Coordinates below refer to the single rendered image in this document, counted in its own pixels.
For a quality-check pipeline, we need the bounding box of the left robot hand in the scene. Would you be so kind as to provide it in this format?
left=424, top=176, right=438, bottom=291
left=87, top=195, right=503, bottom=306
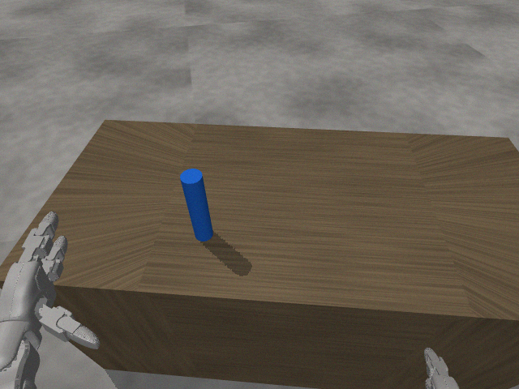
left=0, top=212, right=100, bottom=349

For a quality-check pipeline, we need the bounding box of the right robot hand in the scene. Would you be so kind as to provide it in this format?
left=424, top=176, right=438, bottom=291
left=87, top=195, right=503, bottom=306
left=424, top=348, right=460, bottom=389

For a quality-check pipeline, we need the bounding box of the can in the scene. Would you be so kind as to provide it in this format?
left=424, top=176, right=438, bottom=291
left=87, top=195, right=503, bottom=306
left=180, top=169, right=213, bottom=242

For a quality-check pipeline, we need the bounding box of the left robot arm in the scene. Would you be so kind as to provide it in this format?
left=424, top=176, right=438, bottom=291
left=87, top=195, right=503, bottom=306
left=0, top=320, right=42, bottom=389

